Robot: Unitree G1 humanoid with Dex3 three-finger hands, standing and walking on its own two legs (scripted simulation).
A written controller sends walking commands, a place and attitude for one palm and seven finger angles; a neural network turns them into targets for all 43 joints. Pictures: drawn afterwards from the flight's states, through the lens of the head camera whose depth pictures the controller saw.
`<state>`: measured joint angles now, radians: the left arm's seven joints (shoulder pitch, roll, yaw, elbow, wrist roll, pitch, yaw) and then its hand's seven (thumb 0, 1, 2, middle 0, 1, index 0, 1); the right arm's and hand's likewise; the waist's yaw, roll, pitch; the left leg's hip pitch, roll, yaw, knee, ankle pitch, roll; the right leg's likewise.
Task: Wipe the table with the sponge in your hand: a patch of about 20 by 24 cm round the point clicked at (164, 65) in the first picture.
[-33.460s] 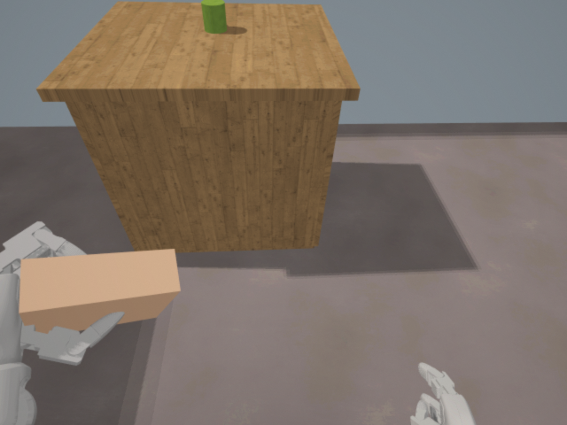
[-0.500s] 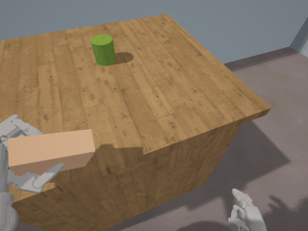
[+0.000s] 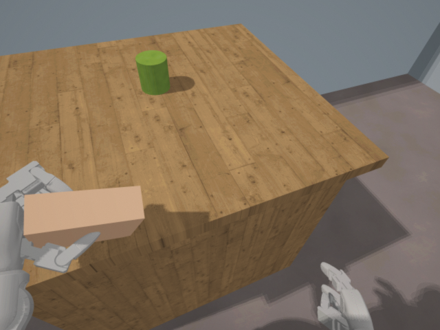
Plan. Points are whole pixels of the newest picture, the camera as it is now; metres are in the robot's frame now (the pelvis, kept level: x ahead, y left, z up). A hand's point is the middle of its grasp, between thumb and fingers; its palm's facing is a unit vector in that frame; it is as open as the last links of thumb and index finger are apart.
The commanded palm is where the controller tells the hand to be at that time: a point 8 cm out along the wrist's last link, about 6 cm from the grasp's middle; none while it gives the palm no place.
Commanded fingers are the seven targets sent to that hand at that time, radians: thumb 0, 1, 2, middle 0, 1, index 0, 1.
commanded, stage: come to a stop and stand still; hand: left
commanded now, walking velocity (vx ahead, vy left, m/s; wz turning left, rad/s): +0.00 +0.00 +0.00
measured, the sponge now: (104, 217) +0.24 +0.20 +0.12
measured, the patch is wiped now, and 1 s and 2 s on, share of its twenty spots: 0.00 0.00 0.00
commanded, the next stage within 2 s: look again from close up in 0.54 s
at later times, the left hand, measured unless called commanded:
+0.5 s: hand (43, 212) +0.22 +0.26 +0.16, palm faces +0.39 -0.84 -0.37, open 9.1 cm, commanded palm +0.16 +0.29 +0.18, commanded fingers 0.00 0.10 1.30 -1.20 -1.60 -1.20 -1.60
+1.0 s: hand (48, 213) +0.22 +0.25 +0.16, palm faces +0.42 -0.83 -0.37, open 9.1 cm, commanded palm +0.17 +0.28 +0.18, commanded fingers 0.00 0.10 1.30 -1.20 -1.60 -1.20 -1.60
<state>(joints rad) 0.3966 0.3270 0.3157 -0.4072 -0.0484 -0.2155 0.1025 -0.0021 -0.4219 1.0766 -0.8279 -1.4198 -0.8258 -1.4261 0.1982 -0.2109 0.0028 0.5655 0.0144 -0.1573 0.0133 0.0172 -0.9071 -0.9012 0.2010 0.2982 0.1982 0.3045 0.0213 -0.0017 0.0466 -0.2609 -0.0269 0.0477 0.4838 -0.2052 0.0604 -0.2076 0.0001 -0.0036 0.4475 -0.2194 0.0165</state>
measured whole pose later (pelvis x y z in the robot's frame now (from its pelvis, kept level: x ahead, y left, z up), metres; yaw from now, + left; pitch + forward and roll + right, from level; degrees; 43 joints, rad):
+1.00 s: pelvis +0.01 +0.00 +0.00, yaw +1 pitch -1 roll -2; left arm 0.42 0.35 0.34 -0.45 -0.04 -0.19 0.11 0.00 -0.43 1.08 -0.83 -1.42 -0.83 -1.42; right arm 0.19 -0.20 0.01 0.57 0.01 -0.11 -0.03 0.02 -0.91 -0.90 0.20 0.30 0.20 0.30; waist 0.03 0.00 0.06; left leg -0.23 -0.03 0.02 0.45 -0.20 0.06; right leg -0.14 0.00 -0.03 0.37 -0.20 0.01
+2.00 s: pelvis +0.01 -0.06 -0.01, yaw +2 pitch -3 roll +1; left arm 0.25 0.70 0.35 -0.40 0.25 0.29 -0.02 0.00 -0.43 1.08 -0.83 -1.41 -0.83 -1.42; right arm 0.18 -0.32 0.00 0.60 0.05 -0.02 -0.11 0.02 -0.91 -0.90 0.20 0.30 0.20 0.30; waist 0.10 0.11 -0.01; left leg -0.27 0.01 -0.01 0.59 -0.28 -0.02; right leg -0.24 0.04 -0.05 0.63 -0.35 -0.07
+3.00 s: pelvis -0.02 -0.04 +0.00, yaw +2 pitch -5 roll +1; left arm -0.02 0.65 0.02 -0.42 0.71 0.48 -0.17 0.00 -0.43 1.08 -0.84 -1.41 -0.84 -1.42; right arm -0.02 -0.27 0.09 0.64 0.06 0.00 -0.07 0.02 -0.91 -0.90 0.20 0.30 0.20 0.30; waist 0.16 0.13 0.03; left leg -0.21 -0.03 0.00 0.45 -0.15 0.01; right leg -0.18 0.01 -0.04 0.50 -0.23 -0.04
